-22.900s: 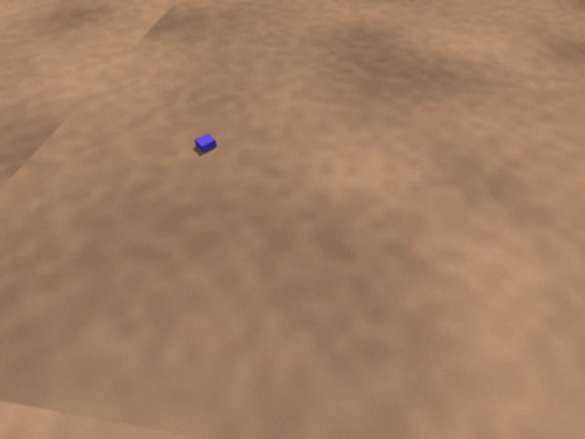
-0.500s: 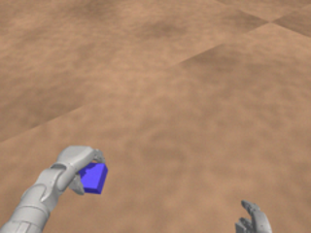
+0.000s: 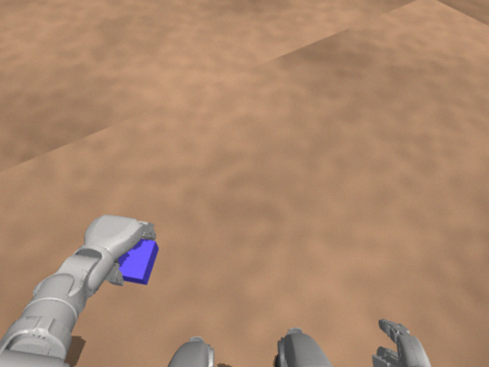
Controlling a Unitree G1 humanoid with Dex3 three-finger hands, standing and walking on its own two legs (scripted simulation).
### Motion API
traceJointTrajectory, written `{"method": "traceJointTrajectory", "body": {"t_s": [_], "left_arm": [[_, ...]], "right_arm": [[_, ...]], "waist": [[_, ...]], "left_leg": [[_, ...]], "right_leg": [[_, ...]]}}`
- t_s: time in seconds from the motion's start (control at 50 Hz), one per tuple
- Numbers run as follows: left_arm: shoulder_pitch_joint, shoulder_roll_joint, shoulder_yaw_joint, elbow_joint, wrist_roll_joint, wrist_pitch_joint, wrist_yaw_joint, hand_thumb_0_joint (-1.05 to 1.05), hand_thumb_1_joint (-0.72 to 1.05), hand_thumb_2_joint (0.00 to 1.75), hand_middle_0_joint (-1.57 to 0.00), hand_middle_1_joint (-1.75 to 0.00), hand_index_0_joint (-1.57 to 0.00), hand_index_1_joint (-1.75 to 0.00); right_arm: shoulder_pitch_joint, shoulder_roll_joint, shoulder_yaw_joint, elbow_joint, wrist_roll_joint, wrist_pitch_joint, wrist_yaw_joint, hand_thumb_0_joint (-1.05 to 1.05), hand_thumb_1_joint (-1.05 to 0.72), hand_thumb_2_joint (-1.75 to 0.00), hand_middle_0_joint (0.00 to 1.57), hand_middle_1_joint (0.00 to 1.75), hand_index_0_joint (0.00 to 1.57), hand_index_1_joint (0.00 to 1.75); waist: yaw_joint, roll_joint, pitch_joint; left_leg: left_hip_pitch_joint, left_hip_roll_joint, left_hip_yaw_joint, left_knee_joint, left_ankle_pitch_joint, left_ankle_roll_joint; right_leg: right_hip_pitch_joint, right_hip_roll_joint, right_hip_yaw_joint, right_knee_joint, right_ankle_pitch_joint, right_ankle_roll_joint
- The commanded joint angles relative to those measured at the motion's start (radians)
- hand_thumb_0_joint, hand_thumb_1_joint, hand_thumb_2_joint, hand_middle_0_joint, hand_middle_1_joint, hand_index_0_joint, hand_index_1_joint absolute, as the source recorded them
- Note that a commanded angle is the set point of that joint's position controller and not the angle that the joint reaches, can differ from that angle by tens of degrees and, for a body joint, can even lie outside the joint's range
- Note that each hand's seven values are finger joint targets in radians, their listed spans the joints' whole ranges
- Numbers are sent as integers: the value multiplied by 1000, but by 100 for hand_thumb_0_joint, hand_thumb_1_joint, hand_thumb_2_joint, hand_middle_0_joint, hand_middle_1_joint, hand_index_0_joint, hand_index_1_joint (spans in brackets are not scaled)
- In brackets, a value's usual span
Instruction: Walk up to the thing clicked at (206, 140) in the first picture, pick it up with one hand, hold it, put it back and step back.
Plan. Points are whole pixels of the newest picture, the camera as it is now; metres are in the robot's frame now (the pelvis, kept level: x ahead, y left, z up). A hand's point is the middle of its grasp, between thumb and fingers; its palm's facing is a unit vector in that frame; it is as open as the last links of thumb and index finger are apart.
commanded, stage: crouch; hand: left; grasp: from above
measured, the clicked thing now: (130, 259) +0.32 +0.23 -0.12
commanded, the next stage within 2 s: lower in 1.76 s
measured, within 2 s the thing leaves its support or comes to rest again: neither
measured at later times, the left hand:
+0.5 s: hand (146, 264) +0.38 +0.26 -0.32, palm faces -0.47 +0.09 -0.88, open 10.2 cm
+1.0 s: hand (155, 270) +0.41 +0.27 -0.47, palm faces -0.49 +0.06 -0.87, open 10.0 cm
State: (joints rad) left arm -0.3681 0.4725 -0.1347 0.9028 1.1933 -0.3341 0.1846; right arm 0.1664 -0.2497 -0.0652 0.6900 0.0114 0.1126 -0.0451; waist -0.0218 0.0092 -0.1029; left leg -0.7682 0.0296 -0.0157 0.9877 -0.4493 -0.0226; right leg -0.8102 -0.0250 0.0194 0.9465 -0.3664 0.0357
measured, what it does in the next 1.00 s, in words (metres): lowers itself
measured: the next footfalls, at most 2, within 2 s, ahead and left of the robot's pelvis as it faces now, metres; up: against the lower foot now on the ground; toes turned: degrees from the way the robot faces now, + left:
none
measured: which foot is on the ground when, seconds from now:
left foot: down 0.00-1.00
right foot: down 0.00-1.00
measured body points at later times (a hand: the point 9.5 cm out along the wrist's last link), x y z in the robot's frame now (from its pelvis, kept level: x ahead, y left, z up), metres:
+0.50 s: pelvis -0.04 +0.02 -0.19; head +0.14 +0.04 +0.22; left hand +0.40 +0.25 -0.27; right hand -0.01 -0.26 -0.32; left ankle +0.02 +0.13 -0.68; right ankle +0.05 -0.14 -0.68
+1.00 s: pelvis -0.05 +0.02 -0.31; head +0.19 +0.07 +0.07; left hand +0.43 +0.27 -0.42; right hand +0.00 -0.27 -0.42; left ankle +0.02 +0.13 -0.68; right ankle +0.05 -0.14 -0.68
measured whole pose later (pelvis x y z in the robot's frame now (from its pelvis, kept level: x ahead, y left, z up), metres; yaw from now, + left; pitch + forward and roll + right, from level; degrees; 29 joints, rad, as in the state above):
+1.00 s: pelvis -0.05 +0.02 -0.31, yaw -2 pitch +37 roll -8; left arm -0.89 0.72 0.07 1.27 1.36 -0.37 0.29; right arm 0.16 -0.26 -0.02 0.71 -0.12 0.01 0.11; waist -0.21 0.01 -0.10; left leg -2.12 -0.04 -0.11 2.20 -0.73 -0.01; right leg -2.11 -0.04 0.00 2.08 -0.62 0.07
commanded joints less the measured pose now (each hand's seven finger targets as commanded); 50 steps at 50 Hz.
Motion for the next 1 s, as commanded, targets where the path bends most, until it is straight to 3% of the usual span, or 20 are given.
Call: {"method": "traceJointTrajectory", "body": {"t_s": [0.0, 0.08, 0.12, 0.16, 0.2, 0.24, 0.34, 0.4, 0.5, 0.56, 0.6, 0.62, 0.64, 0.66, 0.7, 0.72, 0.78, 0.98], "left_arm": [[-428, 246, 108, -59, 27, 7, 134, 0, 63, 64, -99, -50, -101, -49], [-506, 253, 108, 14, 41, 32, 178, 0, 62, 63, -96, -53, -99, -50], [-543, 280, 127, 22, 50, 39, 187, 0, 65, 62, -96, -55, -101, -51], [-584, 292, 134, 5, 54, 48, 183, 0, 68, 62, -98, -55, -102, -51], [-580, 315, 159, 9, 50, 56, 178, 0, 70, 63, -99, -57, -104, -52], [-602, 302, 144, 37, 54, 60, 166, 0, 71, 62, -99, -56, -104, -51], [-643, 344, 172, 74, 54, 47, 141, 0, 77, 61, -102, -56, -108, -50], [-681, 353, 178, 101, 57, 29, 134, 0, 84, 62, -106, -57, -112, -51], [-732, 423, 229, 119, 88, -11, 149, 0, 88, 63, -108, -57, -115, -50], [-795, 448, 234, 106, 111, -29, 170, 0, 90, 60, -110, -54, -117, -47], [-804, 432, 231, 137, 113, -28, 181, 0, 93, 58, -111, -54, -118, -46], [-830, 457, 239, 115, 125, -30, 185, 0, 92, 58, -112, -52, -119, -45], [-781, 456, 243, 187, 135, -22, 185, 0, 91, 58, -112, -51, -119, -44], [-842, 475, 246, 128, 137, -28, 187, 0, 91, 54, -110, -51, -118, -43], [-853, 486, 257, 139, 134, -22, 187, 0, 92, 55, -113, -47, -120, -41], [-836, 452, 238, 154, 130, -19, 183, 0, 92, 56, -114, -47, -120, -41], [-859, 491, 251, 163, 128, -19, 171, 0, 89, 58, -113, -46, -118, -41], [-879, 538, 266, 221, 142, -54, 148, 0, 86, 62, -115, -41, -118, -39]], "right_arm": [[63, -158, -59, -84, -23, -21, 14, 0, -90, -90, 20, 30, 20, 30], [92, -166, -65, -73, -36, -36, 17, 0, -90, -90, 20, 30, 20, 30], [114, -173, -73, -58, -43, -50, 17, 0, -90, -90, 20, 30, 20, 30], [139, -180, -81, -50, -48, -62, 17, 0, -90, -90, 20, 30, 20, 30], [150, -185, -88, -44, -52, -71, 21, 0, -90, -90, 20, 30, 20, 30], [156, -185, -88, -39, -54, -79, 24, 0, -90, -90, 20, 30, 20, 30], [176, -197, -88, -34, -61, -96, 39, 0, -90, -90, 20, 30, 20, 30], [181, -202, -76, -23, -70, -111, 51, 0, -89, -90, 20, 30, 20, 30], [207, -213, -61, -2, -91, -126, 78, 0, -89, -90, 20, 30, 20, 30], [215, -214, -52, 8, -102, -127, 91, 0, -89, -90, 20, 30, 20, 30], [218, -215, -51, 14, -110, -130, 103, 0, -89, -90, 20, 30, 20, 30], [218, -220, -53, 15, -111, -129, 105, 0, -89, -90, 20, 30, 20, 30], [228, -228, -51, 21, -113, -127, 111, 0, -90, -90, 20, 30, 20, 30], [225, -229, -53, 20, -116, -125, 114, 0, -89, -90, 20, 30, 20, 30], [234, -230, -53, 16, -119, -123, 121, 0, -90, -90, 20, 30, 20, 30], [237, -226, -49, 16, -121, -122, 126, 0, -90, -90, 20, 30, 20, 30], [233, -236, -49, 21, -124, -120, 131, 0, -90, -90, 20, 30, 20, 30], [241, -253, -29, 17, -136, -101, 157, 0, -90, -90, 20, 30, 20, 30]], "waist": [[-44, 42, -349], [-66, 30, -429], [-59, 70, -505], [-71, 104, -584], [-66, 120, -614], [-82, 132, -603], [-98, 116, -612], [-129, 116, -619], [-141, 162, -702], [-146, 224, -740], [-160, 240, -711], [-159, 257, -741], [-162, 251, -717], [-161, 295, -750], [-171, 275, -788], [-182, 271, -772], [-187, 265, -758], [-210, 288, -700]], "left_leg": [[-45, -56, 31, 54, 116, 27], [-202, -58, 18, 174, 46, 40], [-256, -57, 10, 243, 60, 41], [-274, -50, 0, 306, 110, 42], [-309, -47, -9, 347, 118, 36], [-353, -43, -30, 370, 67, 30], [-488, -48, -53, 454, -78, 28], [-560, -50, -68, 523, -98, 30], [-618, -55, -68, 654, -5, 26], [-643, -61, -49, 710, 9, 28], [-658, -56, -59, 736, -4, 23], [-656, -59, -56, 747, -8, 24], [-655, -59, -63, 757, 6, 20], [-657, -59, -55, 771, 13, 18], [-662, -60, -53, 809, 34, 23], [-677, -64, -40, 828, 40, 28], [-721, -64, -44, 863, 32, 30], [-807, -67, -40, 957, 54, 26]], "right_leg": [[-32, 38, -22, 35, 65, -52], [-147, 40, -25, 153, 1, -57], [-215, 37, -27, 235, 10, -63], [-278, 36, -30, 309, 37, -69], [-335, 33, -37, 364, 31, -71], [-421, 34, -50, 417, -15, -75], [-559, 27, -62, 510, -127, -72], [-646, 23, -72, 583, -140, -70], [-749, 14, -77, 699, -87, -68], [-793, 19, -81, 747, -80, -73], [-850, 12, -89, 783, -95, -72], [-861, 16, -91, 797, -99, -74], [-888, 9, -95, 812, -98, -72], [-891, 12, -97, 830, -93, -75], [-879, 10, -100, 851, -72, -71], [-877, 12, -98, 852, -66, -70], [-914, 8, -104, 890, -72, -68], [-990, 5, -108, 983, -61, -67]]}}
